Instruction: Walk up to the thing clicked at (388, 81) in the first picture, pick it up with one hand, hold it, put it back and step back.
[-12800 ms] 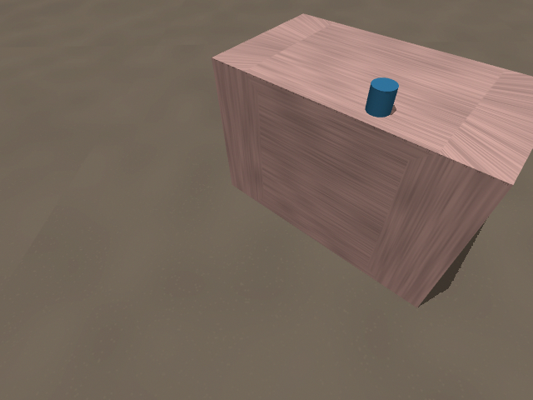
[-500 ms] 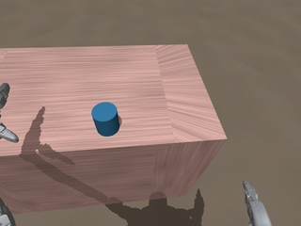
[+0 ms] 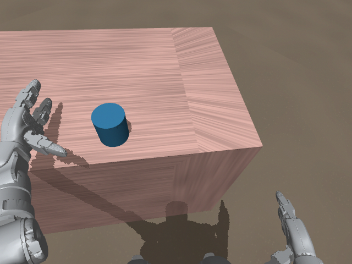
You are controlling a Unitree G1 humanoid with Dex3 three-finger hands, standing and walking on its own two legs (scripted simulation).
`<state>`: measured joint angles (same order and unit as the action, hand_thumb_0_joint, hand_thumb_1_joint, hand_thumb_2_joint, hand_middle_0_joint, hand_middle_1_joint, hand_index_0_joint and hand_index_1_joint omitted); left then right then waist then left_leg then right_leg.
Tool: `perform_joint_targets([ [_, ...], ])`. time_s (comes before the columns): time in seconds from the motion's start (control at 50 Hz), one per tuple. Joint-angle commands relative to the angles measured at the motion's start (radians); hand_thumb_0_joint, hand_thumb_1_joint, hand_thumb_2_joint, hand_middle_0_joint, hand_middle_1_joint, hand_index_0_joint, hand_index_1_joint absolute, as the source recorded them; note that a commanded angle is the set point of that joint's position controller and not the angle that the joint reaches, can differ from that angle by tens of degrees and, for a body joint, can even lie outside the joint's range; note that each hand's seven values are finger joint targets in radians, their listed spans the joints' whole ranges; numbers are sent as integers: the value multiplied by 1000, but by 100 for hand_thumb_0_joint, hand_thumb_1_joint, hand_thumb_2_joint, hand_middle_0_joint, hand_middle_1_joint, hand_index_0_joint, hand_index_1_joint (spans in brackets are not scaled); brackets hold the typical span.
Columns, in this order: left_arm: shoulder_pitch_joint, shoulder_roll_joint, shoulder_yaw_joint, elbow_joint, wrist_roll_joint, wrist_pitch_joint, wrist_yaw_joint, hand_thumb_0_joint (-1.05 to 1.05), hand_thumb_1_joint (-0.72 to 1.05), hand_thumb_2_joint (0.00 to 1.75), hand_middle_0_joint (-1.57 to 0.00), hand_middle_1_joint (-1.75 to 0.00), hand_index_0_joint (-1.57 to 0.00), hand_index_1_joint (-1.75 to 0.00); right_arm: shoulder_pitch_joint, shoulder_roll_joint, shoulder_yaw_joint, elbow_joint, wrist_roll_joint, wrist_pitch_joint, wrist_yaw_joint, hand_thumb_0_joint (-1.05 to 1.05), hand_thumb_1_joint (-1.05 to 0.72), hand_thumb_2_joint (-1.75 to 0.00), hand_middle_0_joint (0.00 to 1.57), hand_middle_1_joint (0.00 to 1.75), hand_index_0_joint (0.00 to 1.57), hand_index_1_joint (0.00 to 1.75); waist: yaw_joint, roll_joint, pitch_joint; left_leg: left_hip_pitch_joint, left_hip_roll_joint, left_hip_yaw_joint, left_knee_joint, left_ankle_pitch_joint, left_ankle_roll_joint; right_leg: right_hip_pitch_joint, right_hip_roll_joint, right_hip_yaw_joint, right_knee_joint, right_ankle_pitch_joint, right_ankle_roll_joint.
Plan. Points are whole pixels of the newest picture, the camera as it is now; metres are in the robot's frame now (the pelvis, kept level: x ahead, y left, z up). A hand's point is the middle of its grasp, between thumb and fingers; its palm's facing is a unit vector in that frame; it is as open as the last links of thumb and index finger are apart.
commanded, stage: close in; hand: left
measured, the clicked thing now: (111, 125) +0.45 +0.14 +0.02
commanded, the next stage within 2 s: rest palm in 0.56 s
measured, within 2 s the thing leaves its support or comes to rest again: leaves its support in 1.68 s
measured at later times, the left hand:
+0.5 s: hand (94, 117) +0.46 +0.18 +0.04, palm faces +0.04 -1.00 +0.03, open 17.4 cm
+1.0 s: hand (111, 120) +0.45 +0.14 +0.04, palm faces +0.05 -1.00 +0.02, open 16.7 cm
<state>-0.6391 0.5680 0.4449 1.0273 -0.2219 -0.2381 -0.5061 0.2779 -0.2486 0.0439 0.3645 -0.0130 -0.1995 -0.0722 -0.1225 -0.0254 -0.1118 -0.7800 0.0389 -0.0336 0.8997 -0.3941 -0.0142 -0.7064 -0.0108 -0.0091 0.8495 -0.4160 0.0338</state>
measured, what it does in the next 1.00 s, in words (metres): stands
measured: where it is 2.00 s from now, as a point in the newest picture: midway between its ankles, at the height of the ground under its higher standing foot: outside the picture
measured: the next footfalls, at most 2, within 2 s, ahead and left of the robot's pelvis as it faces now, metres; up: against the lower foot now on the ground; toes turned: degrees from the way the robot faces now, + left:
none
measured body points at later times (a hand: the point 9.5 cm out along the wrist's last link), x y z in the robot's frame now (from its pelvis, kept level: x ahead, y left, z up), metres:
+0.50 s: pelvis +0.01 +0.00 -0.02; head +0.10 +0.01 +0.42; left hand +0.45 +0.23 +0.04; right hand +0.16 -0.25 -0.06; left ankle +0.02 +0.12 -0.69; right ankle -0.01 -0.14 -0.69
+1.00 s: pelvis -0.01 +0.00 -0.02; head +0.08 +0.01 +0.42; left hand +0.44 +0.19 +0.04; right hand +0.13 -0.27 -0.05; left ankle +0.02 +0.12 -0.69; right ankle -0.01 -0.14 -0.69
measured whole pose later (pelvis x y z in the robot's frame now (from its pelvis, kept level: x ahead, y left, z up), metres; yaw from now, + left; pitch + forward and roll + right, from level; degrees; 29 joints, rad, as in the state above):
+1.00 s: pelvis -0.01 +0.00 -0.02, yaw -1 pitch +17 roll -1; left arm -0.65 0.29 0.30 0.90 -0.11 -0.37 -0.06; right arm 0.39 -0.23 -0.06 0.08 -0.04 0.00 0.02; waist -0.14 0.00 -0.12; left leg -0.90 0.05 -0.01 1.04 -0.45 -0.02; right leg -0.85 0.00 0.02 1.02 -0.47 0.03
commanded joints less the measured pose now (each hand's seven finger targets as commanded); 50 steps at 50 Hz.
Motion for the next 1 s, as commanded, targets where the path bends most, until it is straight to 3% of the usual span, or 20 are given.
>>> perform_joint_targets([
  [0.0,-422,302,63,-252,0,-135,92,0,-50,6,-4,-3,-4,-4,100,-190,-132,-211,-7,-24,13,0,56,-4,5,5,5,5,-31,171,-405,390,-10,-3,-5,356,19,-38,25,-25,-46,304,-38],
  [0.06,-441,303,74,-281,15,-174,145,0,-50,7,-4,-5,-4,-5,103,-168,-133,-266,-18,-6,37,0,56,-5,5,5,5,5,-17,217,-443,352,-13,4,25,363,18,-22,22,-16,-11,312,-41],
  [0.14,-461,223,40,-343,35,-191,215,0,-54,6,-5,-5,-5,-5,89,-140,-121,-336,-31,17,61,0,54,-5,5,5,5,5,20,307,-532,362,-6,-1,47,434,1,-3,28,-19,27,331,-51],
  [0.18,-426,153,4,-313,48,-184,249,0,-57,6,-5,-4,-5,-5,66,-138,-135,-328,-37,30,67,0,53,-6,5,5,5,5,24,317,-545,357,0,-2,53,435,-2,-26,33,-19,34,317,-54],
  [0.24,-374,127,-9,-311,63,-173,295,0,-56,4,-5,-3,-5,-3,46,-157,-156,-366,-37,52,64,0,53,-5,5,5,5,5,30,242,-561,286,1,3,53,394,8,32,37,-17,37,333,-51],
  [0.28,-404,128,-13,-392,67,-179,312,0,-56,2,-5,-2,-5,-2,72,-144,-152,-371,-34,67,63,0,53,-5,5,5,5,5,28,221,-585,283,6,-3,49,423,8,53,40,-21,52,363,-52],
  [0.32,-356,79,-34,-375,61,-176,312,0,-51,2,-4,-2,-5,-1,96,-150,-176,-373,-27,84,56,0,54,-5,5,5,5,5,4,142,-577,243,3,6,57,408,22,89,38,-14,53,422,-40],
  [0.38,-264,-4,-63,-285,48,-157,311,0,-49,3,-4,-2,-6,-1,119,-153,-180,-386,-16,97,59,0,54,-5,5,5,5,5,-15,27,-464,170,0,11,49,361,33,79,41,-11,49,429,-32],
  [0.44,-304,-12,-61,-347,49,-154,317,0,-48,5,-5,-3,-5,-2,160,-130,-171,-361,-11,116,70,0,54,-5,5,5,5,5,-20,43,-407,180,-5,22,54,337,39,24,39,-6,40,407,-26],
  [0.5,-317,-75,-116,-362,59,-153,317,0,-50,4,-4,-1,-4,-1,169,-141,-184,-430,-9,116,76,0,54,-5,5,5,5,5,-44,47,-420,235,-7,23,57,348,37,-8,37,-10,40,383,-27],
  [0.58,-430,-36,-120,-493,65,-173,337,0,-55,3,-5,-1,-5,-1,192,-138,-192,-415,-12,122,77,0,54,-5,5,5,5,5,-33,152,-472,316,-6,18,52,362,23,-21,32,-13,44,353,-34],
  [0.62,-414,-68,-135,-444,67,-171,361,0,-58,2,-5,0,-5,-1,152,-120,-165,-441,-14,120,80,0,53,-6,5,5,5,5,-15,143,-448,268,-9,17,43,316,22,-5,27,-12,43,322,-37],
  [0.68,-407,-48,-125,-427,83,-179,390,0,-61,1,-10,0,-7,-1,139,-135,-190,-425,-20,127,77,0,52,-6,5,5,5,5,-12,161,-447,265,-7,20,39,268,22,-8,25,-9,37,280,-38],
  [0.72,-390,-64,-125,-404,94,-182,411,0,-61,0,-11,0,-8,-1,140,-127,-183,-424,-26,134,80,0,52,-6,5,5,5,5,-4,164,-433,252,-8,18,33,246,21,-12,27,-13,38,255,-41],
  [0.74,-366,-112,-150,-358,96,-183,416,0,-61,0,-12,0,-9,-1,108,-126,-187,-460,-27,133,81,0,52,-6,5,5,5,5,-13,133,-422,228,-8,13,29,219,21,-8,29,-17,39,239,-42],
  [0.78,-341,-91,-132,-358,103,-189,429,0,-61,0,-12,0,-10,0,110,-150,-214,-447,-29,142,82,0,52,-6,5,5,5,5,-1,130,-417,220,-6,10,19,201,19,-10,31,-20,36,218,-44],
  [0.84,-418,-84,-132,-419,98,-202,434,0,-56,6,-36,-19,-34,-18,95,-115,-176,-497,-24,144,80,0,52,-5,5,5,5,5,-6,103,-481,223,-7,14,26,213,24,37,30,-11,38,252,-38],
  [0.92,-369,-111,-128,-276,99,-198,453,0,-58,11,-49,-30,-50,-29,113,-144,-212,-452,-26,154,75,0,51,-5,5,5,5,5,-20,38,-377,142,-8,15,23,180,30,7,33,-8,37,235,-34],
  [0.96,-419,-53,-103,-364,106,-210,454,0,-58,12,-57,-35,-58,-34,134,-144,-212,-464,-25,157,75,0,50,-5,5,5,5,5,-20,65,-441,176,-11,21,26,189,32,25,32,-2,35,250,-32],
  [0.98,-378,-99,-140,-323,111,-203,445,0,-55,14,-59,-37,-60,-36,119,-152,-216,-514,-21,158,74,0,50,-5,5,5,5,5,-28,47,-460,204,-11,22,21,196,31,29,33,-4,31,255,-32],
])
